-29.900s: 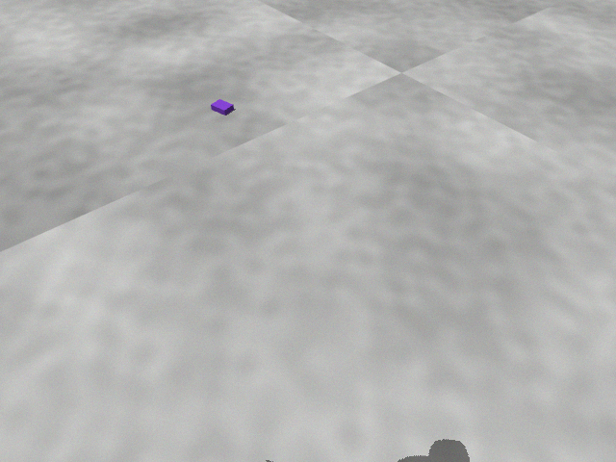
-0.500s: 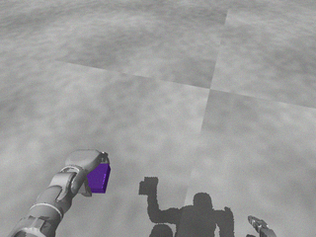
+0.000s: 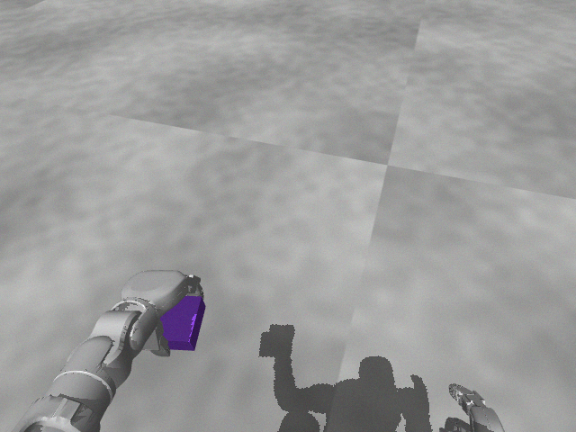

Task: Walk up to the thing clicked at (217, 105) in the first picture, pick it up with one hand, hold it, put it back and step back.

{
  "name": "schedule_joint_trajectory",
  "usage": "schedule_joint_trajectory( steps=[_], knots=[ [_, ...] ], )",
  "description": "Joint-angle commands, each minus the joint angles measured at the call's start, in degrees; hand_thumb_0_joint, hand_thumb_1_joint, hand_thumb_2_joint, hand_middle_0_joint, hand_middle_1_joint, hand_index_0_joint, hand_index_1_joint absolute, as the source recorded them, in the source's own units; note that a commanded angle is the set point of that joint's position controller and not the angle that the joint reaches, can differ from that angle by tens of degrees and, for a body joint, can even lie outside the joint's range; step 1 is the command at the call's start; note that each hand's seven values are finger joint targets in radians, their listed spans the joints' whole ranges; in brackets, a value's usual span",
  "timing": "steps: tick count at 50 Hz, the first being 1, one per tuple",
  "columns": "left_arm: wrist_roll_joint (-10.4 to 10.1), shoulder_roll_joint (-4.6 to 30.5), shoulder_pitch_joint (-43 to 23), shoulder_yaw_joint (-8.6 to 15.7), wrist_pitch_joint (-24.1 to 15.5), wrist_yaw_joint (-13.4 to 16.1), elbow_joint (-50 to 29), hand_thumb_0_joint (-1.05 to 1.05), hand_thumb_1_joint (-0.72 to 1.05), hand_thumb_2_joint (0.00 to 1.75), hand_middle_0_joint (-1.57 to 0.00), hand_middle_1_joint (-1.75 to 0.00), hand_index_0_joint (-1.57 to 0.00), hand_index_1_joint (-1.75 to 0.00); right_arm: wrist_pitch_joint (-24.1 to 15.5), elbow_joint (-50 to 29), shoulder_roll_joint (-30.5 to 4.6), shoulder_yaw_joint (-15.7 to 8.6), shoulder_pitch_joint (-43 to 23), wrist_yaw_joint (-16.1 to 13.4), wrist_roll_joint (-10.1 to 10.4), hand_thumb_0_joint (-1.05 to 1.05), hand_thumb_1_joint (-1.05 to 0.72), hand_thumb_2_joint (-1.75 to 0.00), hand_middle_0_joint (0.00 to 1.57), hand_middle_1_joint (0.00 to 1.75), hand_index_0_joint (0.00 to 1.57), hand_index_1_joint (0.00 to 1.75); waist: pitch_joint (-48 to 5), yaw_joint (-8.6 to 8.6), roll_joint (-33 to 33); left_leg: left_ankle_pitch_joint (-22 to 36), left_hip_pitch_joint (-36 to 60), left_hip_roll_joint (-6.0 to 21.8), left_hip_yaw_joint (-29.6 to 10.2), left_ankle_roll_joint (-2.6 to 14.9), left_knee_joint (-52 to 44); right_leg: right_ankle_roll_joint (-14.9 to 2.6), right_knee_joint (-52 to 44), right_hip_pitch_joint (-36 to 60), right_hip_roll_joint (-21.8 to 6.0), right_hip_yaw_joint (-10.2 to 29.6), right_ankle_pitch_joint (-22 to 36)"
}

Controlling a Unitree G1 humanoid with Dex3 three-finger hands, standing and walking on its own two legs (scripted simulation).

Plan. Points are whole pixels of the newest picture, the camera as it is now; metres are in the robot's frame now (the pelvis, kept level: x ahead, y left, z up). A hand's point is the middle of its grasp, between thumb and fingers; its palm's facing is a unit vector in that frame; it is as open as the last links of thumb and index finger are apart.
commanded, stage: hold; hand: left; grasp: from above
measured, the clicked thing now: (165, 321) +0.30 +0.23 -0.07
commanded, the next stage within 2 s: crouch in 0.44 s
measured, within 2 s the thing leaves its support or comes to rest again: neither
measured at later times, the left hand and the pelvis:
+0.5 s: hand (167, 318) +0.29 +0.22 -0.04, palm faces -0.49 -0.04 -0.87, open 10.4 cm; pelvis +0.01 +0.00 +0.00, yaw +0 degrees
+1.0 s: hand (176, 335) +0.30 +0.23 -0.14, palm faces -0.46 +0.03 -0.89, open 10.5 cm; pelvis -0.01 +0.00 -0.04, yaw +2 degrees
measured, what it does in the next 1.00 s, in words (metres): stands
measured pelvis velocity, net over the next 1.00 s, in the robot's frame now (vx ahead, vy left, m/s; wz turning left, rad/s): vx -0.01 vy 0.00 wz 0.03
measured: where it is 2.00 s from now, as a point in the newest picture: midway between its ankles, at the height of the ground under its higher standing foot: outside the picture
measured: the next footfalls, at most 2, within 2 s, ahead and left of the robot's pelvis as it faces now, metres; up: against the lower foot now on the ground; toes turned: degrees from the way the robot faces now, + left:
none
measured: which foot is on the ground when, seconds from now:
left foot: down 0.00-1.00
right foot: down 0.00-1.00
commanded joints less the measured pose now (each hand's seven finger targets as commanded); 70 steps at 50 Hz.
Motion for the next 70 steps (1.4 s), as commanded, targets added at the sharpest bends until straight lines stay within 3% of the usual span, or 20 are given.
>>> schedule_joint_trajectory(
  steps=[1, 6, 8, 14, 16, 19, 22, 25, 27, 29, 34, 40, 44, 48, 53, 58, 61, 64, 66, 70],
  knots=[
    [0.1, 13.4, -21.5, 7.8, -0.3, 2.9, -12.6, 0.00, 0.70, 0.79, -1.05, -0.63, -1.06, -0.62, -2.4, -7.5, -7.4, -2.4, -5.2, -0.7, -0.1, 0.00, -0.90, -0.90, 0.20, 0.30, 0.20, 0.30, -14.5, -0.30, -0.8, 6.3, 8.4, -0.9, -0.2, 0.41, -4.6, -1.72, -5.2, 1.9, 2.1, -1.5, 4.2],
    [0.0, 14.2, -21.9, 8.8, -0.2, 3.7, -12.9, 0.00, 0.69, 0.77, -1.04, -0.62, -1.05, -0.61, -2.2, -7.1, -7.1, -2.1, -5.8, -0.8, 0.0, 0.00, -0.90, -0.90, 0.20, 0.30, 0.20, 0.30, -14.7, -0.10, -0.9, 5.7, 8.5, -1.4, 0.2, 0.76, -4.4, -1.35, -6.1, 2.2, 1.7, -1.2, 3.8],
    [0.1, 13.4, -23.7, 8.0, -0.1, 3.9, -13.7, 0.00, 0.70, 0.78, -1.04, -0.64, -1.06, -0.63, -2.2, -6.9, -6.9, -2.1, -5.8, -0.8, -0.2, 0.00, -0.90, -0.90, 0.20, 0.30, 0.20, 0.30, -15.6, -0.28, -0.8, 6.9, 8.8, -1.5, 0.3, 0.71, -4.1, -1.28, -5.9, 2.6, 1.7, -1.1, 5.1],
    [0.2, 11.5, -18.9, 6.6, 0.4, 3.0, -9.2, 0.00, 0.71, 0.79, -1.05, -0.63, -1.06, -0.62, -1.6, -6.9, -6.9, -2.4, -6.0, -0.8, -0.1, 0.00, -0.90, -0.90, 0.20, 0.30, 0.20, 0.30, -12.5, -0.39, -2.2, 7.3, 7.9, -1.2, 0.1, 0.72, -4.9, -1.44, -6.0, 2.4, 1.8, -1.6, 5.4],
    [0.2, 13.3, -18.8, 8.1, 0.1, 2.7, -11.2, 0.00, 0.69, 0.77, -1.03, -0.63, -1.04, -0.62, -1.4, -7.3, -7.1, -2.5, -5.9, -0.7, -0.1, 0.00, -0.90, -0.90, 0.20, 0.30, 0.20, 0.30, -14.1, 0.41, -1.6, 7.9, 8.1, -1.3, 0.1, 0.67, -4.7, -1.51, -6.0, 3.6, 1.7, -1.6, 5.7],
    [0.2, 13.0, -21.9, 7.1, -0.4, 2.3, -12.5, 0.00, 0.71, 0.81, -1.06, -0.63, -1.07, -0.63, -1.3, -7.6, -6.9, -2.4, -6.2, -0.7, -0.1, 0.00, -0.90, -0.90, 0.20, 0.30, 0.20, 0.30, -14.1, -0.02, -0.2, 7.5, 8.5, -1.3, -0.1, 0.53, -4.9, -1.71, -6.0, 2.8, 1.8, -1.5, 5.4],
    [0.2, 13.7, -19.9, 8.8, -0.7, 3.1, -12.5, 0.00, 0.69, 0.79, -1.03, -0.63, -1.04, -0.62, -1.2, -7.7, -7.0, -2.5, -5.7, -0.7, 0.0, 0.00, -0.90, -0.90, 0.20, 0.30, 0.20, 0.30, -14.7, 0.32, 0.5, 7.8, 8.7, -1.4, 0.1, 0.47, -4.8, -1.78, -5.8, 3.3, 1.8, -1.5, 5.7],
    [0.6, 13.3, -22.7, 8.0, -0.8, 4.1, -12.8, 0.00, 0.69, 0.80, -1.05, -0.63, -1.05, -0.63, -1.2, -7.2, -7.2, -2.7, -5.4, -0.7, -0.1, 0.00, -0.90, -0.90, 0.20, 0.30, 0.20, 0.30, -16.3, -0.60, 0.3, 9.8, 10.2, -1.2, -0.1, 0.34, -4.3, -1.76, -5.3, 3.1, 1.9, -1.6, 7.5],
    [1.1, 14.7, -21.9, 9.4, -0.6, 5.0, -12.0, 0.00, 0.76, 0.68, -1.04, -0.69, -1.09, -0.63, -1.2, -6.8, -7.3, -2.8, -4.8, -0.7, -0.1, 0.00, -0.92, -0.91, 0.20, 0.30, 0.20, 0.30, -16.6, 0.05, 0.6, 11.2, 9.8, -1.1, -0.1, 0.28, -4.1, -1.81, -4.9, 3.6, 2.0, -1.9, 8.8],
    [0.9, 12.8, -22.4, 8.0, -0.4, 5.5, -12.1, 0.00, 0.64, 0.77, -0.97, -0.70, -0.99, -0.68, -1.1, -6.7, -7.3, -2.9, -4.5, -0.6, -0.1, 0.00, -0.88, -0.90, 0.20, 0.30, 0.20, 0.30, -16.5, -0.97, -0.5, 11.6, 10.2, -1.0, 0.0, 0.48, -3.9, -1.69, -4.9, 3.4, 2.0, -1.8, 9.6],
    [1.4, 10.2, -17.1, 6.4, -0.1, 6.3, -7.1, 0.00, 0.65, 0.82, -0.98, -0.72, -1.00, -0.70, -0.6, -6.6, -7.4, -3.3, -4.3, -0.2, -0.1, 0.00, -0.88, -0.90, 0.20, 0.30, 0.20, 0.30, -12.7, -0.95, -4.1, 9.7, 7.3, -1.3, -0.1, 0.59, -3.6, -1.45, -5.2, 2.2, 1.6, -2.0, 8.0],
    [3.6, 10.2, -18.5, 6.9, -3.2, 9.8, -0.3, 0.00, 0.70, 0.84, -1.04, -0.69, -1.05, -0.69, 0.2, -5.8, -7.2, -3.2, -3.5, 0.4, -0.9, 0.00, -0.89, -0.90, 0.20, 0.30, 0.20, 0.30, -10.4, -2.03, -4.1, 5.4, 0.8, -1.8, -0.2, 0.45, 1.2, -1.54, -1.0, -4.8, 1.2, -2.0, 4.2],
    [7.3, 12.7, -26.1, 8.9, -5.2, 15.3, 2.7, 0.00, 0.66, 0.79, -1.00, -0.71, -1.01, -0.69, 0.0, -4.3, -8.1, -4.0, -0.8, 1.4, -2.2, 0.00, -0.90, -0.90, 0.20, 0.30, 0.20, 0.30, -17.3, -3.38, -0.7, 4.4, -5.4, -1.7, -0.1, -0.17, 11.2, -1.65, 7.7, -13.5, 1.1, -2.0, 3.8],
    [11.6, 11.4, -31.3, 8.8, -5.5, 21.5, 6.9, 0.00, 0.60, 0.77, -0.96, -0.69, -0.98, -0.67, -0.2, -3.9, -8.6, -5.4, 2.9, 2.7, -3.4, 0.00, -0.89, -0.90, 0.20, 0.30, 0.20, 0.30, -24.2, -4.45, 1.4, 2.4, -14.4, -1.1, -0.9, -0.17, 22.0, -2.31, 17.9, -24.2, 1.4, -2.3, 1.8],
    [13.5, 12.2, -36.7, 9.3, -4.0, 25.7, 14.8, 0.00, 0.58, 0.71, -0.92, -0.68, -0.95, -0.65, -0.8, -2.6, -9.7, -6.0, 5.3, 3.2, -4.3, 0.00, -0.89, -0.90, 0.20, 0.30, 0.20, 0.30, -29.4, -5.43, 1.4, -1.4, -27.0, -1.2, -0.8, 0.48, 32.1, -2.34, 27.8, -35.5, 2.0, -3.2, -1.7],
    [12.5, 12.1, -40.6, 9.1, -2.9, 26.5, 18.4, 0.00, 0.58, 0.70, -0.92, -0.66, -0.95, -0.63, -2.5, -2.1, -10.2, -6.8, 7.0, 2.7, -5.0, 0.00, -0.89, -0.89, 0.20, 0.30, 0.20, 0.30, -36.1, -5.99, 4.3, -6.7, -35.5, -0.8, -2.9, 0.39, 39.9, -3.11, 37.9, -46.6, 2.0, -4.3, -6.4],
    [12.3, 13.6, -41.1, 10.1, -2.2, 26.4, 19.1, 0.00, 0.58, 0.67, -0.93, -0.63, -0.96, -0.60, -3.0, -2.2, -10.6, -7.0, 7.6, 2.4, -5.2, 0.00, -0.89, -0.90, 0.20, 0.30, 0.20, 0.30, -38.6, -5.56, 4.9, -9.8, -40.1, -0.8, -3.7, 0.25, 43.4, -3.44, 42.9, -51.5, 1.8, -4.6, -9.3],
    [12.8, 16.2, -43.2, 11.9, -1.7, 26.1, 20.0, 0.00, 0.60, 0.67, -0.95, -0.61, -0.97, -0.59, -3.4, -1.6, -10.7, -6.8, 8.0, 2.3, -5.8, 0.00, -0.89, -0.90, 0.20, 0.30, 0.20, 0.30, -41.2, -6.62, 5.7, -9.7, -44.8, -0.6, -4.2, 0.28, 48.2, -3.39, 47.9, -56.2, 1.7, -5.0, -9.8],
    [13.1, 18.5, -43.9, 13.5, -1.7, 25.8, 19.4, 0.00, 0.63, 0.69, -0.98, -0.62, -1.00, -0.60, -3.7, -1.6, -10.7, -6.8, 8.4, 2.5, -6.0, 0.00, -0.89, -0.90, 0.20, 0.30, 0.20, 0.30, -44.9, -6.02, 5.9, -9.0, -46.3, -0.8, -4.4, 0.40, 50.9, -3.46, 50.9, -57.9, 1.7, -5.2, -9.7],
    [13.3, 18.4, -45.4, 13.7, -2.7, 25.2, 22.6, 0.00, 0.65, 0.71, -1.00, -0.62, -1.02, -0.61, -4.3, -1.2, -10.4, -6.2, 9.1, 3.1, -6.5, 0.00, -0.90, -0.90, 0.20, 0.30, 0.20, 0.30, -43.1, -7.65, 3.5, -14.0, -56.2, -1.4, -3.9, 1.01, 56.5, -3.18, 54.9, -63.3, 1.6, -5.5, -13.3]
  ],
)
